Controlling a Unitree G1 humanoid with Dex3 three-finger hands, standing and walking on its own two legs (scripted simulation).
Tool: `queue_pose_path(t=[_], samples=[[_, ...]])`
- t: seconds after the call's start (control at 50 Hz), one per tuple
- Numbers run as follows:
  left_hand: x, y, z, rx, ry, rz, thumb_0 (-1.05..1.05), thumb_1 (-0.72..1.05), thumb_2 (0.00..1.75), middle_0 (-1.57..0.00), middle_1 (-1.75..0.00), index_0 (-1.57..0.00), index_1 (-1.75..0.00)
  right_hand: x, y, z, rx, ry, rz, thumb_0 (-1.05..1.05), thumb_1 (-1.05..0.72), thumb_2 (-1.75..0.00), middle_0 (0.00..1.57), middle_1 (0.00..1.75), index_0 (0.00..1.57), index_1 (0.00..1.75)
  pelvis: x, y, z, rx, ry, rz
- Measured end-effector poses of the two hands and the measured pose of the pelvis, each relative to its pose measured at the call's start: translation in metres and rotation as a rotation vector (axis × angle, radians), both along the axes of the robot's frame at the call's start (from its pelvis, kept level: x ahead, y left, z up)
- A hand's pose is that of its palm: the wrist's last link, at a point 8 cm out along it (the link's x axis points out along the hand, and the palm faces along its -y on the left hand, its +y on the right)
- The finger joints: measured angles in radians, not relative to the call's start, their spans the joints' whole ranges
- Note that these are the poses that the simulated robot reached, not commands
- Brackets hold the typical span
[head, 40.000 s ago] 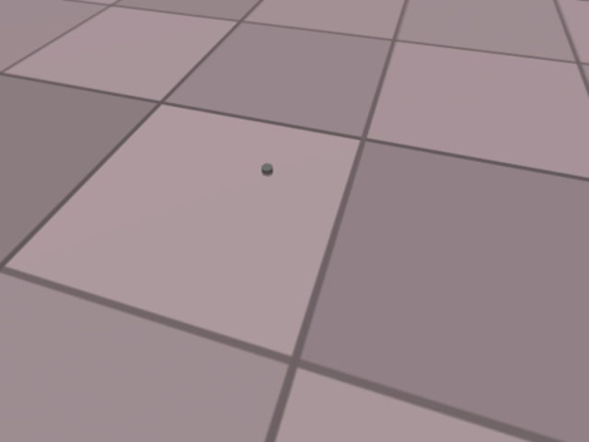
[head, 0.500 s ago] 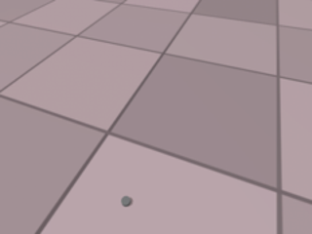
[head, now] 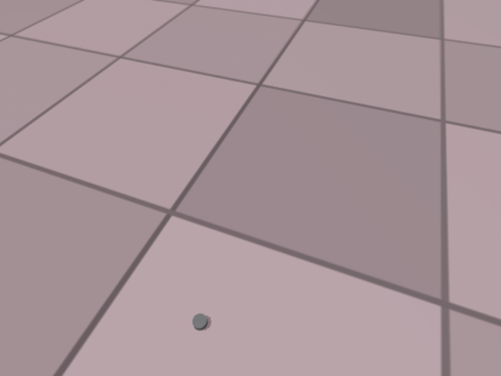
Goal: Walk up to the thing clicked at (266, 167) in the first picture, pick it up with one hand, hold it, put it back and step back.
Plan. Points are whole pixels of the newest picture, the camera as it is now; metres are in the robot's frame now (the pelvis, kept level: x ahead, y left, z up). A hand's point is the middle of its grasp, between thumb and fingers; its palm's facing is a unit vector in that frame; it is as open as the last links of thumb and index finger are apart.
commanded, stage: step back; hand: left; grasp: from above
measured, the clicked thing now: (200, 321) +0.45 +0.22 -0.77
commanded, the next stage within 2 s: none
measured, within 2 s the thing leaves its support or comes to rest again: neither
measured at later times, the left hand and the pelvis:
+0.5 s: hand out of the picture +0.07 +0.31 -0.18, palm faces -0.07 -0.94 -0.34, open 7.4 cm; pelvis -0.08 +0.06 -0.01, yaw -2 degrees
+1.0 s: hand out of the picture -0.06 +0.31 -0.15, palm faces -0.05 -0.91 -0.41, open 7.4 cm; pelvis -0.19 +0.06 -0.02, yaw -2 degrees
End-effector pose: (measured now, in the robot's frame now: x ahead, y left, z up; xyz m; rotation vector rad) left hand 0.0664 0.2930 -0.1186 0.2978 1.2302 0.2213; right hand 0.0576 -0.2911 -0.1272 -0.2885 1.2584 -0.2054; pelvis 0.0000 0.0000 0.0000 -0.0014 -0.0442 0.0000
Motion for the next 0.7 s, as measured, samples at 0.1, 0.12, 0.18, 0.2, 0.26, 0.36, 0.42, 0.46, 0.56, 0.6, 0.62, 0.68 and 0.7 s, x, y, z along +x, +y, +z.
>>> queue_pose_path(t=[0.1, 0.12, 0.18, 0.2, 0.26, 0.36, 0.42, 0.46, 0.56, 0.6, 0.62, 0.68, 0.7], samples=[[-0.003, 0.012, -0.003, 0.020, -0.008, 0.003, 0.00, 0.90, 0.90, -0.21, -0.30, -0.20, -0.30, -0.001, -0.005, -0.001, -0.019, -0.006, -0.005, 0.00, -0.91, -0.90, 0.20, 0.30, 0.20, 0.30, -0.018, 0.005, -0.006, -0.009, 0.000, 0.000], [-0.003, 0.016, -0.004, 0.026, -0.007, -0.003, 0.00, 0.90, 0.90, -0.21, -0.30, -0.20, -0.30, -0.002, -0.005, -0.001, -0.026, -0.005, -0.005, 0.00, -0.91, -0.90, 0.20, 0.30, 0.20, 0.30, -0.022, 0.008, -0.007, -0.006, 0.001, -0.003], [-0.002, 0.029, -0.006, 0.038, -0.011, -0.029, 0.00, 0.90, 0.90, -0.21, -0.30, -0.20, -0.30, -0.011, -0.004, 0.003, -0.049, 0.001, -0.010, 0.00, -0.91, -0.90, 0.20, 0.30, 0.20, 0.30, -0.030, 0.018, -0.009, 0.008, 0.010, -0.010], [0.000, 0.034, -0.008, 0.040, -0.015, -0.038, 0.00, 0.90, 0.90, -0.21, -0.30, -0.20, -0.30, -0.015, -0.002, 0.005, -0.057, 0.003, -0.013, 0.00, -0.91, -0.90, 0.20, 0.30, 0.20, 0.30, -0.033, 0.022, -0.010, 0.010, 0.015, -0.009], [0.010, 0.050, -0.016, 0.037, -0.048, -0.058, 0.00, 0.90, 0.90, -0.21, -0.30, -0.20, -0.30, -0.031, 0.003, 0.006, -0.092, 0.018, -0.014, 0.00, -0.91, -0.90, 0.20, 0.30, 0.20, 0.30, -0.039, 0.036, -0.018, -0.001, 0.028, 0.002], [0.019, 0.066, -0.028, 0.026, -0.100, -0.062, 0.00, 0.91, 0.90, -0.20, -0.29, -0.20, -0.30, -0.061, 0.024, 0.006, -0.120, 0.062, -0.004, 0.00, -0.91, -0.90, 0.20, 0.30, 0.20, 0.30, -0.058, 0.052, -0.024, -0.003, 0.015, -0.002], [0.013, 0.064, -0.026, 0.012, -0.087, -0.076, 0.00, 0.91, 0.90, -0.20, -0.29, -0.20, -0.30, -0.073, 0.036, 0.011, -0.113, 0.061, -0.011, 0.00, -0.91, -0.90, 0.20, 0.30, 0.20, 0.30, -0.066, 0.057, -0.017, -0.019, 0.023, -0.005], [0.005, 0.062, -0.025, 0.002, -0.075, -0.089, 0.00, 0.91, 0.90, -0.20, -0.29, -0.20, -0.30, -0.078, 0.041, 0.012, -0.110, 0.048, -0.017, 0.00, -0.91, -0.90, 0.20, 0.30, 0.20, 0.30, -0.072, 0.060, -0.015, -0.019, 0.029, -0.020], [-0.023, 0.061, -0.022, 0.009, -0.036, -0.118, 0.00, 0.91, 0.90, -0.20, -0.29, -0.20, -0.30, -0.084, 0.048, 0.006, -0.089, -0.025, -0.038, 0.00, -0.90, -0.90, 0.20, 0.31, 0.20, 0.30, -0.088, 0.063, -0.016, -0.012, 0.019, -0.049], [-0.033, 0.061, -0.022, 0.021, -0.028, -0.127, 0.00, 0.91, 0.90, -0.21, -0.29, -0.20, -0.30, -0.087, 0.048, 0.001, -0.076, -0.052, -0.041, 0.00, -0.90, -0.90, 0.20, 0.31, 0.20, 0.30, -0.096, 0.061, -0.019, -0.005, 0.013, -0.062], [-0.038, 0.061, -0.021, 0.027, -0.027, -0.130, 0.00, 0.91, 0.90, -0.21, -0.29, -0.20, -0.30, -0.090, 0.048, -0.001, -0.069, -0.063, -0.041, 0.00, -0.90, -0.90, 0.21, 0.31, 0.20, 0.30, -0.101, 0.060, -0.021, -0.002, 0.010, -0.068], [-0.054, 0.059, -0.020, 0.051, -0.033, -0.139, 0.00, 0.90, 0.90, -0.21, -0.29, -0.20, -0.30, -0.098, 0.041, -0.012, -0.049, -0.089, -0.044, 0.00, -0.90, -0.90, 0.21, 0.31, 0.20, 0.30, -0.115, 0.054, -0.027, 0.008, 0.002, -0.085], [-0.060, 0.058, -0.019, 0.059, -0.037, -0.139, 0.00, 0.90, 0.90, -0.21, -0.29, -0.20, -0.30, -0.101, 0.038, -0.016, -0.043, -0.096, -0.046, 0.00, -0.90, -0.90, 0.21, 0.31, 0.20, 0.30, -0.120, 0.052, -0.030, 0.004, -0.004, -0.089]])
